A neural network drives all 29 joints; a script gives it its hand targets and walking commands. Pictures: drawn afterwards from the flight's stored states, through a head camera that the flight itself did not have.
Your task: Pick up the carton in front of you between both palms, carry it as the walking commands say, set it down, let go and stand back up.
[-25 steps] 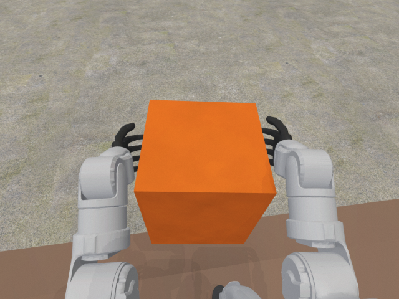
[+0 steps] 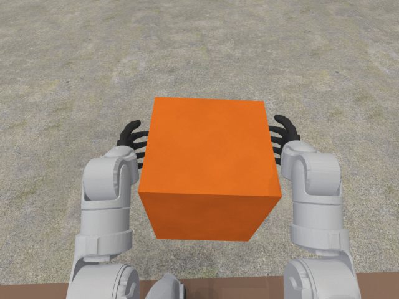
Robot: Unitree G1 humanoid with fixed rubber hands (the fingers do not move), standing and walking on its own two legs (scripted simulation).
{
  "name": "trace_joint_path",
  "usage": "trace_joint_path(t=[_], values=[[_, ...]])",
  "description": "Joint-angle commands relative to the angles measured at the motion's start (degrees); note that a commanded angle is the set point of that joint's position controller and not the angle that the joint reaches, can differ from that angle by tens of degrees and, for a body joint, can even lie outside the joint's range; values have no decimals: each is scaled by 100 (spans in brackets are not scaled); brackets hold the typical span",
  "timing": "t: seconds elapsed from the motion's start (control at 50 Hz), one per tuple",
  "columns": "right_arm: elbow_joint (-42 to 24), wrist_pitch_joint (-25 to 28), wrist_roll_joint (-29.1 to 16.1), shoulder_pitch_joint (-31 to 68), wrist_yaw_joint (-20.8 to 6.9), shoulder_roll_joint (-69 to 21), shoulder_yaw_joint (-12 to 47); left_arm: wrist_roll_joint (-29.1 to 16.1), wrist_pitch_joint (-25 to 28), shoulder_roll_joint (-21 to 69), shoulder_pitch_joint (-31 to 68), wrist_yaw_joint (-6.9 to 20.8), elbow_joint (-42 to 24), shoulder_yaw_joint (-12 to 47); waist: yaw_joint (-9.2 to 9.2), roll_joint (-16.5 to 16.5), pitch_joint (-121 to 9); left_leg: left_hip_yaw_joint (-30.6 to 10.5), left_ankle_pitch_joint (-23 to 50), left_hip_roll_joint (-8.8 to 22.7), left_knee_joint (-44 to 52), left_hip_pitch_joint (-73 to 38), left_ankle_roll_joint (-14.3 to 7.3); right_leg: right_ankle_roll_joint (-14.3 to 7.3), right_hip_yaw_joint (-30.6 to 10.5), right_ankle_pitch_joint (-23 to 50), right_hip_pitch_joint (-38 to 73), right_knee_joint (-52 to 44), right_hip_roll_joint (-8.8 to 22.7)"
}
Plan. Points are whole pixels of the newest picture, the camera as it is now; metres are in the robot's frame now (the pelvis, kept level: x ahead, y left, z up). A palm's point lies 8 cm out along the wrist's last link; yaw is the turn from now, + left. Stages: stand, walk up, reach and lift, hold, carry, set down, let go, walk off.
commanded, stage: carry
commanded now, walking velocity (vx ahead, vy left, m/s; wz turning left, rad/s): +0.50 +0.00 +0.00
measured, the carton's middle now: (205, 175) +0.36 +0.02 +0.04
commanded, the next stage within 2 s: none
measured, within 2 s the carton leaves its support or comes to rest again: neither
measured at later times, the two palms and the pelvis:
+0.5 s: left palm (153, 73) +0.66 +0.17 +0.09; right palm (264, 72) +0.65 -0.13 +0.10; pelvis +0.29 +0.04 -0.02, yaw +0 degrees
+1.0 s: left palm (163, 37) +0.90 +0.18 +0.07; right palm (250, 35) +0.92 -0.12 +0.06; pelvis +0.60 +0.01 -0.01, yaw +2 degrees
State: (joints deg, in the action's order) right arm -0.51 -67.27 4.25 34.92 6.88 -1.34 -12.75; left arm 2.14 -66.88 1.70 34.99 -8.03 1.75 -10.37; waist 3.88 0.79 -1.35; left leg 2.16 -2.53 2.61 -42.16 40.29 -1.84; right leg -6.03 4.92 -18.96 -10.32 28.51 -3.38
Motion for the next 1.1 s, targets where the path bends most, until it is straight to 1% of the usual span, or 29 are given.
trace_joint_path(t=[0.0,0.02,0.06,0.08,0.1,0.12,0.14,0.16,0.18,0.2,0.22,0.28,0.34,0.44,0.54,0.58,0.6,0.62,0.64,0.66,0.68,0.7,0.72,0.74,0.76,0.82,0.9,1.04,1.08], values=[[34,-35,-2083,3503,-1112,-5627,3861,-2499,24,5705,3945,1538,-486,3760,288,-711,-2101,514,765,-420,1197,-97,-116,-357,-788,4713,2185,98,1051],[170,-73,-2047,3480,-1146,-5587,3787,-2465,8,5691,3927,1547,-335,3720,239,-775,-2051,523,935,-457,1544,-551,-213,-280,-709,4724,2005,271,1057],[507,-106,-1965,3415,-1204,-5497,3579,-2465,-15,5742,3999,1574,-49,3675,-153,-796,-2303,724,1161,-584,2017,-2129,-335,-1,-370,5012,1446,1242,978],[631,-107,-1934,3391,-1238,-5468,3475,-2463,-14,5778,4088,1590,56,3657,-400,-536,-2543,605,1411,-358,2017,-3307,-314,154,-164,4219,723,2129,830],[749,-122,-1932,3385,-1287,-5411,3343,-2450,-11,5802,4155,1604,139,3620,-467,116,-2884,-517,2681,712,1243,-4755,-360,294,-145,1549,-681,3220,637],[975,-121,-1834,3528,-1298,-5283,3185,-2510,-75,6007,4394,1593,275,3550,-594,1327,-3367,-2732,3427,2210,915,-6404,-1448,573,-310,-1550,-2652,4802,-110],[1132,-97,-1923,3376,-1320,-5453,3147,-2455,-88,5979,4382,1572,267,3430,-760,1312,-3581,-3508,1130,2127,1410,-6269,-1806,436,-644,-1448,-3237,5430,5],[1026,-53,-2050,3505,-1365,-5696,3203,-2478,-61,6107,4647,1549,202,3488,-740,961,-3126,-3208,87,1716,1752,-5643,-1585,334,-671,-1091,-3461,5320,211],[771,-18,-2225,3920,-1409,-5965,3333,-2470,-15,6255,4831,1511,125,3487,-670,430,-2820,-2775,-168,1504,1899,-5080,-1350,319,-667,-680,-3447,5033,383],[530,3,-2428,4289,-1439,-6239,3465,-2457,23,6323,4864,1458,38,3456,-551,112,-2548,-2365,-10,1345,2083,-4538,-1108,357,-662,-411,-3244,4621,537],[297,40,-2609,4569,-1456,-6403,3589,-2439,51,6401,4875,1404,-142,3441,-538,278,-2582,-2208,-3,1355,2165,-4208,-1115,392,-646,-278,-3022,4462,588],[26,68,-2870,4609,-1476,-6557,3732,-2337,100,6442,4623,1233,-314,3489,-512,351,-2641,-1652,552,1151,2166,-4080,-1044,514,-460,-41,-3045,3992,667],[-86,76,-2916,4372,-1489,-6494,3810,-2174,142,6342,4309,1115,-401,3520,-638,446,-2713,-1307,1804,1027,1940,-4688,-981,570,-308,376,-3648,3540,690],[-248,48,-2881,4209,-1497,-6193,3904,-2048,98,6021,4214,1039,-620,3662,-816,475,-2472,-967,2795,829,1755,-5240,-872,498,-119,1109,-4103,2571,623],[279,-15,-2671,3754,-1552,-5975,3805,-1860,-23,5739,3886,1117,-230,3581,-900,560,-2074,-446,3575,506,1608,-5268,-653,308,438,2172,-3119,480,165],[527,7,-2606,3716,-1569,-5996,3755,-1840,-41,5724,3854,1182,-3,3515,-776,787,-2071,-232,4264,527,1292,-4907,-475,133,615,2367,-1954,-126,-29],[645,17,-2590,3732,-1581,-6041,3729,-1828,-31,5719,3786,1214,133,3465,-559,837,-2259,-45,4409,509,736,-4665,-307,80,707,2467,-1046,-429,-82],[770,43,-2592,3720,-1597,-6085,3718,-1806,-5,5727,3770,1253,215,3400,-320,689,-2589,188,3708,415,-94,-4061,-146,44,558,2824,246,-671,119],[818,69,-2607,3815,-1619,-6111,3713,-1789,15,5735,3612,1306,320,3276,-170,119,-3019,171,1300,288,-1115,-2874,-62,-33,-554,3471,1703,-261,1150],[901,51,-2596,3918,-1629,-6432,3735,-1682,51,5616,3775,1316,436,3169,-215,-1381,-3638,-55,-2713,-436,-2900,-799,241,-1113,-2888,4364,3616,289,2836],[886,43,-2593,3816,-1618,-6399,3674,-1792,78,5820,3312,1350,664,3145,-85,-1390,-3800,-394,-2981,-534,-3741,-39,144,-1429,-3729,2725,3572,-307,2751],[697,69,-2632,3968,-1603,-6550,3775,-1896,136,6041,3483,1397,358,3224,-110,-1139,-3330,-440,-2585,-293,-3722,287,40,-1175,-3289,2170,3062,-564,2380],[516,106,-2627,4015,-1568,-6670,3774,-2048,153,6272,3790,1433,21,3359,-156,-564,-3075,-448,-2199,-122,-3392,236,13,-879,-2751,2177,2562,-716,2217],[340,133,-2593,3971,-1519,-6733,3774,-2213,170,6493,4073,1456,-278,3534,-239,-379,-2839,-423,-1971,5,-3068,108,64,-734,-2393,2389,2099,-868,2157],[167,145,-2537,3838,-1471,-6771,3778,-2332,178,6652,4167,1471,-500,3641,-288,-296,-2787,-404,-1839,111,-2755,-159,107,-610,-2142,2094,1740,-1022,2051],[-182,179,-2351,3058,-1361,-6836,3913,-2452,174,6796,3783,1527,-1011,3867,-328,-493,-2746,-144,-1658,208,-1822,-416,242,-474,-1597,2204,1528,-1324,1931],[-716,243,-2068,2108,-1280,-6703,4235,-2355,140,6618,2779,1663,-1410,4114,-277,-721,-2552,252,-1130,174,-564,-200,377,-331,-975,3445,1968,-1355,1730],[-1665,99,-1905,664,-1412,-6141,4728,-1835,21,5897,764,1780,-2025,4309,-220,-981,-1924,695,-30,-111,1239,-495,282,-84,-239,4506,2404,-1202,1500],[-1720,-33,-1940,302,-1495,-6030,4741,-1751,-56,5853,247,1795,-2001,4282,-216,-1033,-1795,924,128,-217,1785,-1140,215,52,-35,4848,2208,-916,1473]])
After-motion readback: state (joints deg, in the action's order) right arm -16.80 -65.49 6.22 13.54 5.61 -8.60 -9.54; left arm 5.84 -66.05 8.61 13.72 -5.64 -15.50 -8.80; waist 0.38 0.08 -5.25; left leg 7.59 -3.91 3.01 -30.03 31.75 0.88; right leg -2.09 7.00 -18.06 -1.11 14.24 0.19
